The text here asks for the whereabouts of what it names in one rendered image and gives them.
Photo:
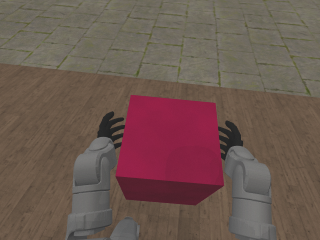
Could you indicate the right robot forearm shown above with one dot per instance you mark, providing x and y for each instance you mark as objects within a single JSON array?
[{"x": 251, "y": 217}]

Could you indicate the left robot hand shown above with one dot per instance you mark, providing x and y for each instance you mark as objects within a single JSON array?
[{"x": 105, "y": 129}]

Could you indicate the carton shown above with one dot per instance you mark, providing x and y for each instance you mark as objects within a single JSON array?
[{"x": 170, "y": 151}]

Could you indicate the left robot thigh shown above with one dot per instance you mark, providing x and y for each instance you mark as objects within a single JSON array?
[{"x": 126, "y": 229}]

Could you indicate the right robot hand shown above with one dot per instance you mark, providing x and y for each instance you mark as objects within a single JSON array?
[{"x": 234, "y": 138}]

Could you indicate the left robot forearm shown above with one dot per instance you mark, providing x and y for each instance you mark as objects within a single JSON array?
[{"x": 91, "y": 211}]

